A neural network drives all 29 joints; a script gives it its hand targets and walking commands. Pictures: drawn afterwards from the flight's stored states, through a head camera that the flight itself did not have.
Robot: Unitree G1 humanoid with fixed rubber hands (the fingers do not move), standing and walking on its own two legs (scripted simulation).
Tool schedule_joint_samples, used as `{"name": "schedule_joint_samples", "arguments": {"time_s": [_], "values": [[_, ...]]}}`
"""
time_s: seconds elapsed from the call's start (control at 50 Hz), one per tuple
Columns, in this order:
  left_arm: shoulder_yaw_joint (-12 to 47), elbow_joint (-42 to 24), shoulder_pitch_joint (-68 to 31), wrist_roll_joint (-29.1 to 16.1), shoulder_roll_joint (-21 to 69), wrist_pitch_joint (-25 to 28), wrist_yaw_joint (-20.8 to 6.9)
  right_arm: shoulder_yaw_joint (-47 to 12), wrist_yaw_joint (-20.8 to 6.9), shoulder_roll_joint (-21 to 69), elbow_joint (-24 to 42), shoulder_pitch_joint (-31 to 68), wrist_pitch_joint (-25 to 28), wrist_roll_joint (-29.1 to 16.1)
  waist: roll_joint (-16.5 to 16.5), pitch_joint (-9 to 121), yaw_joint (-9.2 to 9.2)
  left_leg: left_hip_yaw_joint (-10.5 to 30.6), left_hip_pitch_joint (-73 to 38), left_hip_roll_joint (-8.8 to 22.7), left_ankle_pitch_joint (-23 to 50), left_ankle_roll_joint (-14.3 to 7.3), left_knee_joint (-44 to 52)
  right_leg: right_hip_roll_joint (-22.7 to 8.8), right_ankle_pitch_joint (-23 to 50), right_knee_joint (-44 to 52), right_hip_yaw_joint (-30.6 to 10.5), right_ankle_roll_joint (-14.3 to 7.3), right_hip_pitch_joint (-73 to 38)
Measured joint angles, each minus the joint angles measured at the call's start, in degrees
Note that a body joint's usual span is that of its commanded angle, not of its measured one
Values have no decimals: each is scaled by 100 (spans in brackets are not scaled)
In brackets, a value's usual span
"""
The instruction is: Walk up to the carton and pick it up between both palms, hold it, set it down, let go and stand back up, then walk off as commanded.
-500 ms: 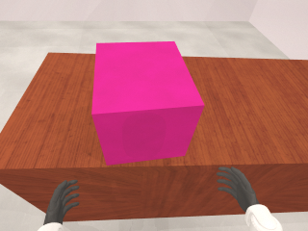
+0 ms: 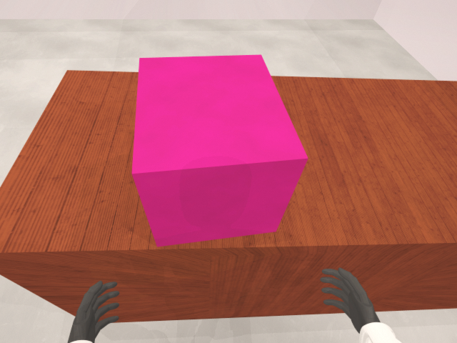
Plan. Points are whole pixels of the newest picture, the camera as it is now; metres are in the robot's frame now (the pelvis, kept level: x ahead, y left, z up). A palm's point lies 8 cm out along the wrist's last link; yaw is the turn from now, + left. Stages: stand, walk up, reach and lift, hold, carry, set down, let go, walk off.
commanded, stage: set down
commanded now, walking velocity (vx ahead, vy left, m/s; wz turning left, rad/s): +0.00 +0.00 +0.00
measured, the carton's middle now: (210, 148) +0.47 +0.06 +0.05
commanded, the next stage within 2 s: let go in 0.30 s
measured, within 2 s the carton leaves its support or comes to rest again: neither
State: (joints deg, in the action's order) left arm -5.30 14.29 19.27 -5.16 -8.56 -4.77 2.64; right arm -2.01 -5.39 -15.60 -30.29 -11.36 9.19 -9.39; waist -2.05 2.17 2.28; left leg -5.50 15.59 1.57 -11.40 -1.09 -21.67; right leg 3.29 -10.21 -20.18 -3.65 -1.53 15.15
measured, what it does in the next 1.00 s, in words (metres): stands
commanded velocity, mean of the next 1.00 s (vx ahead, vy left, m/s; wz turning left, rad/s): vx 0.00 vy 0.00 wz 0.00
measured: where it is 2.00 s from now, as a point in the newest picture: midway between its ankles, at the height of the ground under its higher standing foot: outside the picture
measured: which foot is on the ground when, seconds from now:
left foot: down 0.00-1.00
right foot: down 0.00-1.00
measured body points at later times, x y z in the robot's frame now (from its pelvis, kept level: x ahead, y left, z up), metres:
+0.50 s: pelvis +0.00 +0.00 +0.00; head +0.04 +0.02 +0.45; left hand +0.16 +0.24 -0.09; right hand +0.18 -0.23 -0.09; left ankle -0.01 +0.11 -0.75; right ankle +0.00 -0.10 -0.75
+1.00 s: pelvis +0.00 +0.00 +0.00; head +0.03 +0.01 +0.45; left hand +0.16 +0.28 -0.08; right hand +0.17 -0.25 -0.09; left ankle -0.01 +0.11 -0.75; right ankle +0.00 -0.10 -0.75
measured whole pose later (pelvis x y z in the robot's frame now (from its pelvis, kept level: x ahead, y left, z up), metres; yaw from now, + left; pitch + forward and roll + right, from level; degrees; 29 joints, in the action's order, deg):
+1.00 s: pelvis +0.00 +0.00 +0.00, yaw +0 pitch +5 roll +0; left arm -5.3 27.9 13.7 -3.4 -15.8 -1.3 0.5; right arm 1.4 -0.4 -13.3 -40.7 -11.3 6.7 -0.6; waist -1.9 2.1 2.3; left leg -5.5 15.1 1.5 -12.6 -1.0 -23.1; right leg 3.3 -11.9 -22.6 -3.6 -1.5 15.1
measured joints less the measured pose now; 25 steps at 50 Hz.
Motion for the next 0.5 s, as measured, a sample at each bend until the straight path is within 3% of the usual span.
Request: {"name": "schedule_joint_samples", "arguments": {"time_s": [0.5], "values": [[0, 821, -343, 0, -128, 100, -208, -2, 280, 241, -1006, 1, 520, 402, 14, -52, 0, 0, -1, 0, -34, 5, 0, 0, -33, 0, 0, 0, 0]]}}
